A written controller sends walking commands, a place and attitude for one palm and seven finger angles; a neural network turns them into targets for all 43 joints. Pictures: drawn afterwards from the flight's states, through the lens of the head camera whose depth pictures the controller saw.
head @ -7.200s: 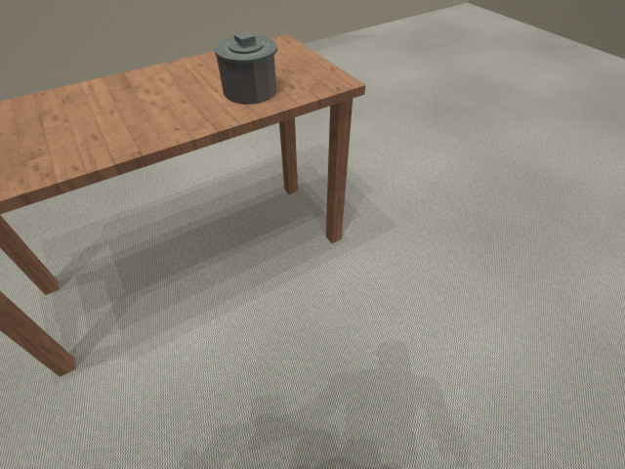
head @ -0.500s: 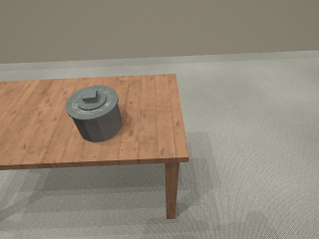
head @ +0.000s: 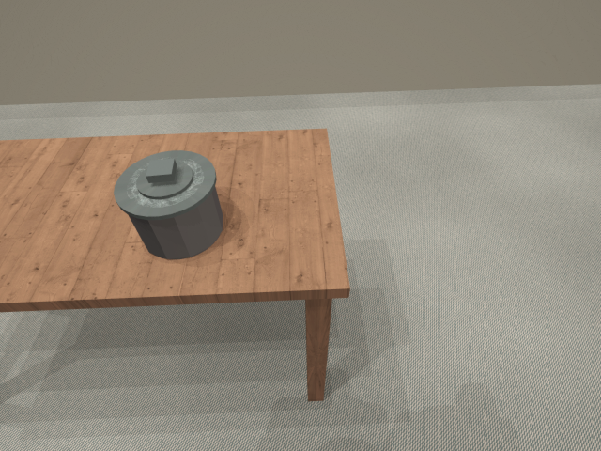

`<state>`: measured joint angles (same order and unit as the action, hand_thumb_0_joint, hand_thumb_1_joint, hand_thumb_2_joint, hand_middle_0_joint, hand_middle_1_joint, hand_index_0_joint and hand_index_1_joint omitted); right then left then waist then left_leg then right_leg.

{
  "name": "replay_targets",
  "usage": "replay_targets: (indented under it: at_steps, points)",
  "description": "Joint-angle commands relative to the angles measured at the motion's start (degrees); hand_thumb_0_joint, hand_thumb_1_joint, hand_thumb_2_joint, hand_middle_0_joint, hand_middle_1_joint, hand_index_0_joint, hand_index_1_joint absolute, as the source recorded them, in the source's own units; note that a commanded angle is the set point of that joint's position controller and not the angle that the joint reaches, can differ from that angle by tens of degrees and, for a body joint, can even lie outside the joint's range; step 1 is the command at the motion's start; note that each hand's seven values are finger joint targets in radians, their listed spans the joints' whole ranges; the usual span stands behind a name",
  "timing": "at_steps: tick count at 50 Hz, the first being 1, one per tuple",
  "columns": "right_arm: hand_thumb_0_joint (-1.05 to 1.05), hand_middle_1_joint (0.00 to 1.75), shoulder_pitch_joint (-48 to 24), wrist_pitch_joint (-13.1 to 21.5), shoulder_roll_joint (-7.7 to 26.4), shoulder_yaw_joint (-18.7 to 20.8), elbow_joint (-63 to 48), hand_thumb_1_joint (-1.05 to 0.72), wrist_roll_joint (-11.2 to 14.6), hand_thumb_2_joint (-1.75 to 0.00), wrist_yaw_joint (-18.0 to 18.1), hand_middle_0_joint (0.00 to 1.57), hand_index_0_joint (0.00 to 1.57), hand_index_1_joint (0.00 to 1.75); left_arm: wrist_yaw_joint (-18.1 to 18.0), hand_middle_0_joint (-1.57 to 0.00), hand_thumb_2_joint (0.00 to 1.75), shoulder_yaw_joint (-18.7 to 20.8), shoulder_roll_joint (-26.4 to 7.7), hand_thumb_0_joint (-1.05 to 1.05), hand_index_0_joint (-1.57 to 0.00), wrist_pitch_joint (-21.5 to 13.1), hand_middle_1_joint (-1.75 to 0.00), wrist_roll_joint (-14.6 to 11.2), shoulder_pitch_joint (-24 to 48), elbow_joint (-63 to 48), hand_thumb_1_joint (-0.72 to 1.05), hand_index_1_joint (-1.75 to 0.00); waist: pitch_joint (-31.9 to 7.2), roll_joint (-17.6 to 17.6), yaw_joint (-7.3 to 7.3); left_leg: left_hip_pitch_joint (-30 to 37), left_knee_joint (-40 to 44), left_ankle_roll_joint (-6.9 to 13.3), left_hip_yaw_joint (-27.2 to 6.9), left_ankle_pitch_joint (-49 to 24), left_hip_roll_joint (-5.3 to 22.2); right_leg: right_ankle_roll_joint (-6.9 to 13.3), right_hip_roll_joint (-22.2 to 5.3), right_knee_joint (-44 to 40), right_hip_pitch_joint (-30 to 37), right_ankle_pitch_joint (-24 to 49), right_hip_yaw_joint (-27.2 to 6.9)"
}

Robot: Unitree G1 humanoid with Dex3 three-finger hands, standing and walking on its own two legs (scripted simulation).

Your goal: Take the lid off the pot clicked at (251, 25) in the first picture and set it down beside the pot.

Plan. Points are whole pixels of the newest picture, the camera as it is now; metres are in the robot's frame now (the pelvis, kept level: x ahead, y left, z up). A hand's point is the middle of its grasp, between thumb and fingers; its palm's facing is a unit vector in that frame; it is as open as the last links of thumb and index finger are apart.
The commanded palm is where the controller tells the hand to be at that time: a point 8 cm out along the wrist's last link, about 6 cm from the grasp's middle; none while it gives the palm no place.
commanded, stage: look again from close up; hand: left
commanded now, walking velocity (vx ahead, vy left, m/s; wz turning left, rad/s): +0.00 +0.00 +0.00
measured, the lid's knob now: (161, 170) +0.51 +0.26 +0.09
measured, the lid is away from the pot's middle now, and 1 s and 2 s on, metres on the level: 0.00 0.00 0.00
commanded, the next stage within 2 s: shuffle to correct the standing spot in 0.84 s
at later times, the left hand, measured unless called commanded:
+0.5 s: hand out of the picture +0.04 +0.20 -0.17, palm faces +0.02 -0.98 -0.22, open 7.4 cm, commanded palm none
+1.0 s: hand out of the picture +0.05 +0.19 -0.17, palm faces +0.03 -0.98 -0.21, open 7.4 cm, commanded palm none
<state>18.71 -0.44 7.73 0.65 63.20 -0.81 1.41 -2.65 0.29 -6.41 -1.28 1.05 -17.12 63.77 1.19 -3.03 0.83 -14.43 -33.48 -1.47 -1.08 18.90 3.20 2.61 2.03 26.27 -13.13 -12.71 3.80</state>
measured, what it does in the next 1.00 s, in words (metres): steps on the spot: left foot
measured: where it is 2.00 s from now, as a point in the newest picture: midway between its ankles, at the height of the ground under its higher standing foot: outside the picture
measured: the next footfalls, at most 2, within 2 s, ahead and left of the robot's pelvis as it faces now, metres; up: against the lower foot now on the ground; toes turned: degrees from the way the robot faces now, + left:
left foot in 0.04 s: +0.03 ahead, +0.14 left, +0.00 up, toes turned +1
right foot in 1.50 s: +0.09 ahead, -0.05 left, +0.00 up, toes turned -2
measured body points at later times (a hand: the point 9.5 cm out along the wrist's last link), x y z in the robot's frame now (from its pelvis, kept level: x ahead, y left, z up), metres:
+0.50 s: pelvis +0.03 +0.02 +0.00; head +0.04 +0.02 +0.45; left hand +0.04 +0.25 -0.15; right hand +0.04 -0.20 -0.16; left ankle -0.01 +0.14 -0.74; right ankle +0.02 -0.09 -0.74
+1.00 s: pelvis +0.03 +0.01 +0.00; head +0.05 +0.01 +0.45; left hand +0.04 +0.24 -0.16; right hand +0.04 -0.21 -0.16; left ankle -0.01 +0.14 -0.74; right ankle +0.02 -0.09 -0.74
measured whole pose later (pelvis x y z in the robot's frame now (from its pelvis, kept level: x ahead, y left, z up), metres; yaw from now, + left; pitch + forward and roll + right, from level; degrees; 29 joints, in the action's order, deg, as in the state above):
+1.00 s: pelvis +0.03 +0.01 +0.00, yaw +0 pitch +0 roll +0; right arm 14.7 1.5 9.0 -0.4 64.5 -0.7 1.9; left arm -2.0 0.1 -9.2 -0.2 0.7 -15.7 61.7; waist 1.7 0.2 -0.3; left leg -8.0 -25.9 -0.3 1.5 17.6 0.4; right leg 0.9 -0.6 28.1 -11.1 -16.7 2.6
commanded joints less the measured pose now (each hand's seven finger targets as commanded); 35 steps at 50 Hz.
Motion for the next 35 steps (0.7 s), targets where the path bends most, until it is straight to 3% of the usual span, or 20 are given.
replay_targets:
  at_steps: [1, 3, 5, 7, 9, 11, 13, 17, 19, 20, 28, 35]
  points:
    - [0.00, 0.30, 7.13, 1.27, 3.27, 0.55, -4.29, -0.90, -0.19, -0.90, -0.63, 0.20, 0.20, 0.30, -0.24, -0.20, 0.90, 1.71, -8.98, 0.00, -0.20, -0.89, -0.30, -0.12, 0.68, -5.53, 0.90, -0.30, -0.01, 3.25, 2.33, 3.80, 4.30, 1.66, 0.63, -1.59, 0.03, 2.40, -10.26, -6.04, -9.75, -14.77, -9.38]
    - [0.00, 0.30, 6.06, 1.74, 4.84, 0.62, -5.15, -0.90, -0.59, -0.90, -0.30, 0.20, 0.20, 0.30, -0.15, -0.20, 0.90, 1.26, -6.52, 0.00, -0.20, -0.38, -0.30, -0.13, -0.77, -5.97, 0.90, -0.30, 3.80, 0.62, 0.79, -3.88, 9.88, 3.46, -3.29, 0.66, 3.24, 0.54, -6.21, -2.39, -7.36, -11.86, -7.20]
    - [0.00, 0.30, 3.07, 2.07, 5.32, 0.42, -5.94, -0.90, -0.29, -0.90, -0.20, 0.20, 0.20, 0.30, 0.21, -0.20, 0.90, 1.04, -6.38, 0.00, -0.20, 0.15, -0.30, -0.03, -2.63, -5.57, 0.90, -0.30, 4.55, -5.05, -0.74, -6.68, 14.88, 4.11, -6.08, 2.69, 4.32, -0.28, -4.92, 0.40, -3.67, -7.33, -5.10]
    - [0.00, 0.30, 1.87, 2.30, 6.32, 0.43, -6.38, -0.90, -0.03, -0.90, -0.04, 0.20, 0.20, 0.30, 0.23, -0.20, 0.90, 0.65, -5.94, 0.00, -0.20, 0.01, -0.30, 0.09, -3.78, -5.23, 0.90, -0.30, 4.47, 1.24, -1.48, -7.09, 14.51, 4.40, -6.06, 1.11, 4.14, -0.60, -5.12, 0.41, -1.29, -3.61, -4.94]
    - [0.00, 0.30, 2.10, 2.60, 6.26, 0.16, -6.02, -0.90, 0.14, -0.90, 0.06, 0.20, 0.20, 0.30, 0.26, -0.20, 0.90, 0.54, -6.38, 0.00, -0.20, -0.31, -0.30, -0.04, -3.99, -5.14, 0.90, -0.30, 3.43, 4.61, -1.18, -4.11, 12.50, 4.05, -4.09, -3.84, 2.67, -0.33, -6.30, -1.08, -1.24, -1.31, -6.72]
    - [0.00, 0.30, 2.13, 2.68, 6.47, 0.04, -5.44, -0.90, 0.09, -0.90, 0.13, 0.20, 0.20, 0.30, 0.41, -0.20, 0.90, 0.65, -6.77, 0.00, -0.20, -0.07, -0.30, -0.12, -3.32, -5.28, 0.90, -0.30, 4.00, 2.28, -1.05, -2.78, 13.13, 3.92, -3.98, -5.18, 2.86, -0.51, -6.31, -1.08, -2.07, -1.09, -6.35]
    - [0.00, 0.30, 2.23, 2.84, 6.71, -0.10, -4.98, -0.90, 0.15, -0.90, 0.19, 0.20, 0.20, 0.30, 0.31, -0.20, 0.90, 0.75, -7.29, 0.00, -0.20, -0.19, -0.30, -0.11, -3.42, -5.30, 0.90, -0.30, 2.48, 3.83, -0.94, -1.11, 12.01, 3.82, -3.17, -8.97, 2.60, -0.49, -6.70, -0.90, -0.78, 1.72, -6.46]
    - [0.00, 0.30, 1.71, 2.95, 7.06, -0.25, -4.11, -0.90, 0.21, -0.90, 0.36, 0.20, 0.20, 0.30, 0.29, -0.20, 0.90, 0.87, -7.98, 0.00, -0.20, -0.05, -0.30, -0.19, -3.03, -5.24, 0.90, -0.30, 1.18, 2.93, -1.04, 1.13, 11.10, 3.61, -2.51, -14.22, 2.67, -0.64, -7.13, -0.50, 0.49, 5.26, -6.09]
    - [0.00, 0.30, 1.45, 2.86, 7.13, -0.27, -3.78, -0.90, 0.25, -0.90, 0.37, 0.20, 0.20, 0.30, 0.26, -0.20, 0.90, 0.79, -8.36, 0.00, -0.20, -0.15, -0.30, -0.23, -2.89, -5.09, 0.90, -0.30, 0.85, 4.15, -0.87, 1.89, 10.52, 3.40, -1.93, -14.69, 2.33, -0.49, -7.58, -0.80, 0.92, 7.23, -6.54]
    - [0.00, 0.30, 1.14, 2.86, 6.81, -0.29, -3.47, -0.90, 0.24, -0.90, 0.40, 0.20, 0.20, 0.30, 0.38, -0.20, 0.90, 0.85, -8.50, 0.00, -0.20, 0.07, -0.30, -0.31, -2.48, -5.07, 0.90, -0.30, 1.32, 2.50, -0.99, 2.26, 11.47, 3.45, -2.03, -14.87, 2.59, -0.51, -7.28, -0.62, 0.52, 6.75, -6.21]
    - [0.00, 0.30, 0.28, 2.82, 7.20, -0.20, -2.19, -0.90, 0.27, -0.90, 0.55, 0.20, 0.20, 0.30, 0.21, -0.20, 0.90, 0.95, -9.11, 0.00, -0.20, -0.08, -0.30, -0.32, -2.13, -4.80, 0.90, -0.30, -0.48, 3.34, -1.07, 4.47, 9.88, 3.07, -1.51, -19.69, 2.37, -0.49, -8.09, -0.46, 2.61, 12.39, -6.26]
    - [0.00, 0.30, -0.33, 2.60, 6.89, -0.17, -1.35, -0.90, 0.35, -0.90, 0.59, 0.20, 0.20, 0.30, 0.36, -0.20, 0.90, 0.91, -9.30, 0.00, -0.20, 0.11, -0.30, -0.37, -1.61, -4.49, 0.90, -0.30, 1.16, 2.70, -1.07, 4.81, 11.00, 2.93, -1.09, -18.40, 2.51, -0.43, -7.92, -1.40, 2.04, 11.99, -6.27]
